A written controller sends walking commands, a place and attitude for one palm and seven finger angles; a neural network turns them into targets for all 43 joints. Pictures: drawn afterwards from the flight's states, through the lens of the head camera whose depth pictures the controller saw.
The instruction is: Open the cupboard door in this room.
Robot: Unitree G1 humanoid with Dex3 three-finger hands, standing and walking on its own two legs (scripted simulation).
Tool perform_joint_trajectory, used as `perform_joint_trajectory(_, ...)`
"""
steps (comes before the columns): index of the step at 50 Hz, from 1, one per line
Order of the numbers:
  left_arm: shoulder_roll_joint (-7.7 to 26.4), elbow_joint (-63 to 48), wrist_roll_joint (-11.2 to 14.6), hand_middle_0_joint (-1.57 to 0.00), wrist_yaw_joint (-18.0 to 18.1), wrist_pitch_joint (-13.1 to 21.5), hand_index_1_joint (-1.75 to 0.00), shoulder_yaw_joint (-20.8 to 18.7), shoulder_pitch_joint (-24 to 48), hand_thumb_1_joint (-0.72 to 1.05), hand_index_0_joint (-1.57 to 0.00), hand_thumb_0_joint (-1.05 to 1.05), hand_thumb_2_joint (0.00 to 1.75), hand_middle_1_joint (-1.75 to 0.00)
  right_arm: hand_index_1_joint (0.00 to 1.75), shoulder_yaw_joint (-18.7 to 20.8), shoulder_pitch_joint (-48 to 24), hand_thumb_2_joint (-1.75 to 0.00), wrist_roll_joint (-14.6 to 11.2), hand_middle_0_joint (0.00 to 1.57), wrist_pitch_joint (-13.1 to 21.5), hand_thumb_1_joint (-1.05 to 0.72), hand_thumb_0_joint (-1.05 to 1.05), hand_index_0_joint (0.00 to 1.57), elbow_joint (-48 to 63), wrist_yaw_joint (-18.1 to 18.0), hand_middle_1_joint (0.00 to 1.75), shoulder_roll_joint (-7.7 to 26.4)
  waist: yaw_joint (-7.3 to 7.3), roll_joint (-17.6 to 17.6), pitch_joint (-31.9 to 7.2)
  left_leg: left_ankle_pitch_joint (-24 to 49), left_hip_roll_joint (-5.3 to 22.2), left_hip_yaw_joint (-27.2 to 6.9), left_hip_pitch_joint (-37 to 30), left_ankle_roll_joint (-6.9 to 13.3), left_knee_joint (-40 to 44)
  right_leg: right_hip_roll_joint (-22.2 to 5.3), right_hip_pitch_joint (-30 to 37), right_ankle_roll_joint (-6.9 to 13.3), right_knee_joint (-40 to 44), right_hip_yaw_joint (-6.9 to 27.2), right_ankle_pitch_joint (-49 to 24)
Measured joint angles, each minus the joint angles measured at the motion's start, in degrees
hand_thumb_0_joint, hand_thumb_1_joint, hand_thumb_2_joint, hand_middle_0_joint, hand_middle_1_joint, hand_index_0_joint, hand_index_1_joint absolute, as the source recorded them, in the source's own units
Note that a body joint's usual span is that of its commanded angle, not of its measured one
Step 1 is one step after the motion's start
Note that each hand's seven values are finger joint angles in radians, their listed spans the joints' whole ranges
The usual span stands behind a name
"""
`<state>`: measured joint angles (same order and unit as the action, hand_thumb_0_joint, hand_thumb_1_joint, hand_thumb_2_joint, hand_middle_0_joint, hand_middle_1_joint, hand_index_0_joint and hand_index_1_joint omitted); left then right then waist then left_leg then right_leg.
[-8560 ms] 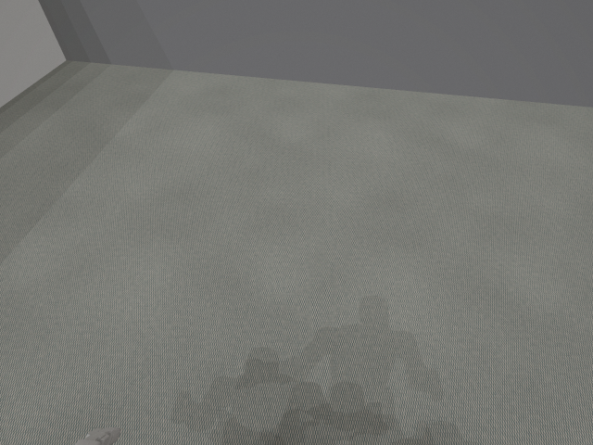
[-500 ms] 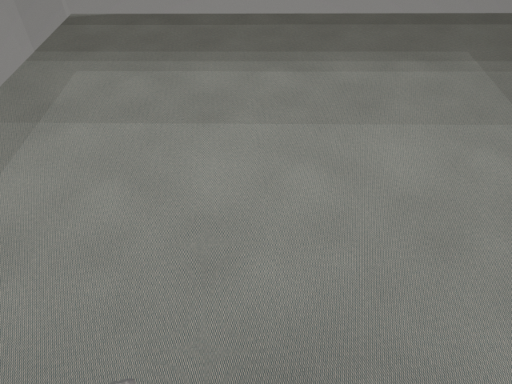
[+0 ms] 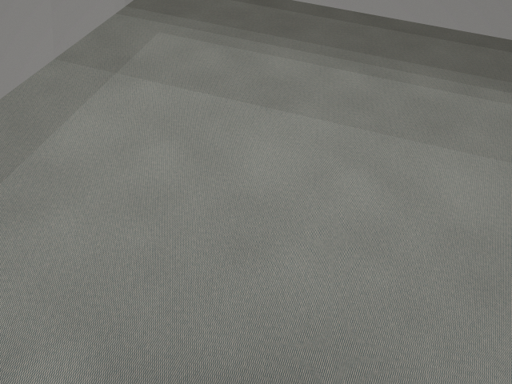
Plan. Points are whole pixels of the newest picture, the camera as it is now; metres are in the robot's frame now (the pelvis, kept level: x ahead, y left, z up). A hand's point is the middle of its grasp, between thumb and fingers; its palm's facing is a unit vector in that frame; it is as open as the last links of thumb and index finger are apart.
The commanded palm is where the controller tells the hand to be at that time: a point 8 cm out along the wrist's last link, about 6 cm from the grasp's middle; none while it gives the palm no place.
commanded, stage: turn or walk to find it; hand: left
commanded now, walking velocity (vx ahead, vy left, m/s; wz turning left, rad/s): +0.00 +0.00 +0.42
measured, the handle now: out of the picture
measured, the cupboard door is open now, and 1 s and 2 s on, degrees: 0 0 0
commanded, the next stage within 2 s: stand and wait in 1.46 s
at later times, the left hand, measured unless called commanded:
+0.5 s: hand out of the picture +0.04 +0.17 -0.13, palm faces +0.21 -0.94 -0.28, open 7.4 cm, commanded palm none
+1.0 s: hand out of the picture -0.09 +0.22 -0.16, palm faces +0.44 -0.86 -0.25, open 7.4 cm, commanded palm none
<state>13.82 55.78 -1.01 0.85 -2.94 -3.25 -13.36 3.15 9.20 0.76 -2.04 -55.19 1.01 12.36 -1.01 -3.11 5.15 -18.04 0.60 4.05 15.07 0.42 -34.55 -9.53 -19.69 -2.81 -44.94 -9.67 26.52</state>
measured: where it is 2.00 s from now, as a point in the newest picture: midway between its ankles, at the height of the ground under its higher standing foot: outside the picture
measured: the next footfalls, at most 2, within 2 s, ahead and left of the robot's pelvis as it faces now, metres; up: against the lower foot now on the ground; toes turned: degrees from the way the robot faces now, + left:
right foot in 0.36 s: +0.04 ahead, -0.13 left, +0.00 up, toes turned +4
left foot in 0.82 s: -0.04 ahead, +0.11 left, +0.00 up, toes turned +25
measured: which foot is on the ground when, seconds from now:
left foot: down 0.00-0.38, up 0.40-0.80, down 0.82-1.00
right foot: up 0.00-0.34, down 0.36-0.82, up 0.84-1.00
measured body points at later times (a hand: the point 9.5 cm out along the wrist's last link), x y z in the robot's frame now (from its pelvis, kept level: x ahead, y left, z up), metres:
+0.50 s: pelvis -0.01 -0.04 +0.01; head +0.02 -0.07 +0.46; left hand +0.03 +0.22 -0.11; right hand +0.09 -0.28 -0.16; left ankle -0.05 +0.10 -0.65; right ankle +0.00 -0.13 -0.73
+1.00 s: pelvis -0.04 +0.00 +0.01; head -0.03 +0.03 +0.46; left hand -0.12 +0.26 -0.14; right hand +0.15 -0.19 -0.12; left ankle -0.08 +0.10 -0.73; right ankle +0.00 -0.14 -0.66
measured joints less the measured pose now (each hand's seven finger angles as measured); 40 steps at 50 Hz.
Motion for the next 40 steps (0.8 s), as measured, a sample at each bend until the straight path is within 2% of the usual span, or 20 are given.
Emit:
perform_joint_trajectory(1,0.4,0.5,0.0,-0.20,0.1,-0.7,-0.30,-0.2,0.1,0.90,-0.20,0.01,0.90,-0.30,0.30,-0.2,-0.1,-0.90,0.1,0.20,0.3,-0.91,0.00,0.20,0.3,-0.2,0.30,-0.4,0.06,0.0,-0.2,-0.5,0.0,-0.2,0.0,0.5,0.1,0.9,-1.7,-0.2,-4.6,1.8,1.9)
perform_joint_trajectory(3,0.9,1.2,0.1,-0.20,-0.1,-1.4,-0.30,-0.5,0.5,0.90,-0.20,0.01,0.90,-0.30,0.30,-0.5,0.0,-0.90,0.2,0.20,0.6,-0.90,0.00,0.20,0.6,-0.7,0.30,-0.9,0.28,0.4,-0.6,0.2,-0.1,-1.1,-0.5,1.0,2.0,2.4,-4.4,-0.4,-11.6,4.1,1.1)
perform_joint_trajectory(7,1.1,0.6,0.2,-0.20,-0.5,-0.7,-0.30,-0.5,1.3,0.91,-0.20,0.01,0.90,-0.30,0.30,-1.0,0.3,-0.90,0.2,0.20,0.8,-0.90,0.00,0.21,0.4,-1.0,0.30,-1.5,0.28,1.4,-1.2,3.3,-0.7,-2.7,-1.8,1.2,6.6,3.8,-6.0,-1.2,-14.6,6.0,-2.0)
perform_joint_trajectory(12,0.2,-0.9,0.4,-0.20,-0.3,-0.3,-0.30,-0.1,3.0,0.91,-0.20,0.01,0.90,-0.30,0.30,-0.9,0.8,-0.90,0.3,0.21,0.6,-0.90,0.00,0.21,0.5,-0.9,0.30,-1.6,1.09,2.7,-1.5,4.9,-1.5,-4.7,-1.7,0.9,8.3,4.9,-3.9,-1.6,-7.8,7.0,-1.1)
perform_joint_trajectory(15,-0.7,-1.8,0.6,-0.20,-0.2,0.2,-0.30,0.3,4.1,0.91,-0.20,0.01,0.90,-0.30,0.30,-0.5,1.2,-0.90,0.5,0.21,0.1,-0.90,0.00,0.21,0.5,-0.8,0.30,-1.2,1.86,3.7,-1.5,4.9,-1.9,-6.0,-0.7,0.3,7.3,5.8,-1.1,-1.2,-0.6,7.0,-1.5)
perform_joint_trajectory(17,-1.4,-2.5,0.7,-0.20,-0.2,0.8,-0.30,0.6,4.6,0.91,-0.20,0.01,0.90,-0.30,0.30,-0.2,1.7,-0.90,0.4,0.21,-0.2,-0.90,0.00,0.21,0.4,-0.7,0.30,-0.9,2.14,4.2,-1.7,4.5,-2.3,-6.9,0.4,-0.3,5.9,6.5,1.6,-0.9,6.0,6.6,-4.8)
perform_joint_trajectory(18,-1.6,-3.0,0.7,-0.20,-0.3,1.2,-0.30,0.8,4.5,0.91,-0.20,0.01,0.90,-0.30,0.30,0.0,2.0,-0.90,0.3,0.21,-0.4,-0.90,0.00,0.21,0.4,-0.7,0.30,-0.7,2.16,4.3,-1.9,4.1,-2.7,-7.3,1.2,-0.7,4.7,6.6,3.6,-0.7,10.7,6.3,-7.8)
perform_joint_trajectory(19,-2.2,-3.1,0.4,-0.20,-0.1,1.8,-0.30,1.0,4.6,0.90,-0.20,0.00,0.90,-0.30,0.30,0.3,2.2,-0.90,0.1,0.21,-0.5,-0.90,0.00,0.21,0.3,-0.6,0.30,-0.2,2.15,5.4,-1.9,3.3,-2.5,-8.0,2.2,-1.0,2.7,7.2,4.3,1.5,12.3,5.6,-9.3)
perform_joint_trajectory(21,-3.4,-3.5,0.1,-0.20,-0.1,2.4,-0.30,1.5,4.4,0.90,-0.20,0.00,0.90,-0.30,0.30,0.9,2.5,-0.90,0.0,0.21,-1.2,-0.90,0.00,0.21,0.0,-0.6,0.30,0.7,2.33,6.6,-1.7,-4.8,-2.9,-8.6,5.6,-1.2,-6.4,7.1,4.3,3.9,11.5,4.0,-8.8)
perform_joint_trajectory(23,-4.2,-3.9,0.1,-0.20,0.0,2.6,-0.30,1.7,3.6,0.90,-0.20,0.00,0.90,-0.30,0.30,1.4,2.7,-0.90,0.2,0.21,-2.0,-0.90,0.00,0.21,-0.4,-0.4,0.30,1.3,2.07,6.6,-1.8,-7.5,-3.3,-7.9,9.4,-1.4,-18.2,6.4,5.1,4.5,12.3,3.1,-8.7)
perform_joint_trajectory(25,-4.8,-3.6,0.0,-0.20,0.1,2.4,-0.30,1.9,2.9,0.90,-0.20,0.00,0.90,-0.30,0.30,1.8,2.7,-0.90,0.3,0.20,-2.3,-0.90,0.00,0.20,-0.6,-0.1,0.30,1.9,2.21,6.6,-1.6,-5.7,-2.5,-7.1,11.8,-2.0,-26.4,5.9,6.2,4.5,14.0,2.2,-9.4)
perform_joint_trajectory(28,-5.2,-2.9,-0.1,-0.20,0.2,2.5,-0.30,2.0,2.0,0.90,-0.20,0.00,0.90,-0.30,0.30,1.9,3.0,-0.90,0.3,0.20,-2.3,-0.91,0.00,0.20,-0.9,0.1,0.30,2.3,2.44,6.2,-1.3,-3.7,-0.8,-6.2,12.7,-3.2,-30.6,5.1,7.3,4.5,15.7,0.6,-10.2)
perform_joint_trajectory(32,-4.8,-2.2,-0.3,-0.20,0.3,2.7,-0.30,1.8,1.1,0.91,-0.20,0.00,0.90,-0.30,0.30,1.6,2.9,-0.90,0.2,0.20,-2.6,-0.91,0.00,0.20,-1.7,0.1,0.30,2.3,1.92,5.0,-0.8,-5.0,1.0,-5.2,10.5,-4.2,-26.2,3.9,7.8,4.3,16.2,-1.4,-10.3)
perform_joint_trajectory(37,-3.2,-1.2,-0.7,-0.21,0.0,2.5,-0.30,1.3,0.1,0.91,-0.20,0.00,0.90,-0.30,0.30,0.7,1.0,-0.90,-0.2,0.20,-2.4,-0.91,0.00,0.20,-1.8,-0.1,0.30,1.8,0.47,3.3,0.0,-7.6,1.5,-2.5,5.3,-3.8,-13.6,2.1,7.0,3.3,14.2,-3.4,-9.5)
perform_joint_trajectory(40,-1.7,-0.3,-0.5,-0.21,0.0,1.9,-0.30,0.7,-0.6,0.90,-0.20,0.00,0.90,-0.30,0.30,0.2,-0.1,-0.90,-0.4,0.20,-1.4,-0.91,0.00,0.20,-0.8,-0.1,0.30,1.4,0.12,2.4,0.1,-2.7,1.2,-0.4,0.8,-3.1,-2.4,0.8,5.9,2.1,11.0,-4.8,-8.1)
